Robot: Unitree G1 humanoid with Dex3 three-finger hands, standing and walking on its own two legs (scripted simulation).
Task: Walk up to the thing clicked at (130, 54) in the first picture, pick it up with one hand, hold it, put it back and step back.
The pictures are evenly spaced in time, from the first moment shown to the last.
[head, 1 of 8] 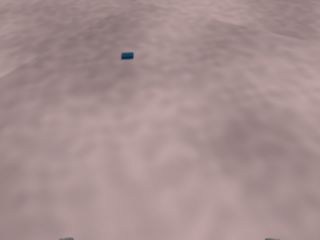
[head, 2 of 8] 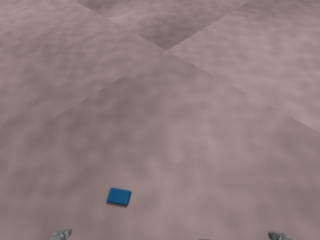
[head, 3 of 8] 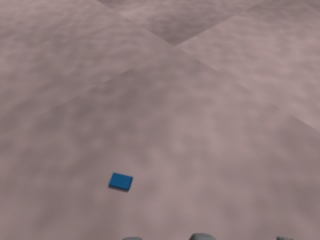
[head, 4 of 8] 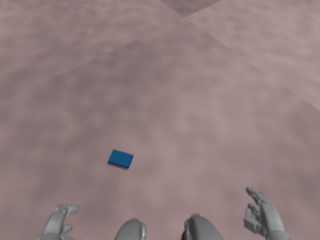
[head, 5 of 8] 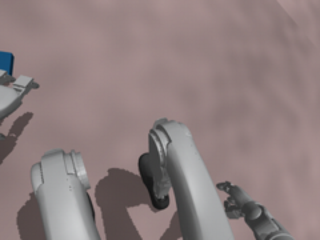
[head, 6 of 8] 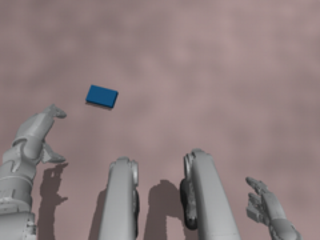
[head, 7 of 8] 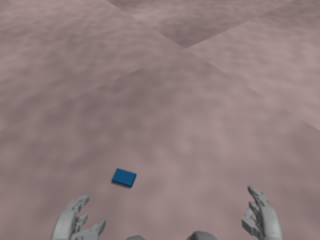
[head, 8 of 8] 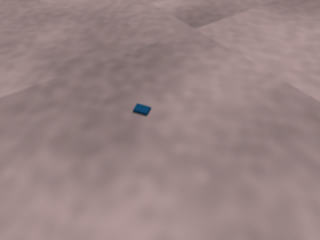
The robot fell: no
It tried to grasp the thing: no
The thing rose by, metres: 0.00
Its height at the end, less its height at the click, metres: +0.00
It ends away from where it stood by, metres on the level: 0.00
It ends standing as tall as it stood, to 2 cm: yes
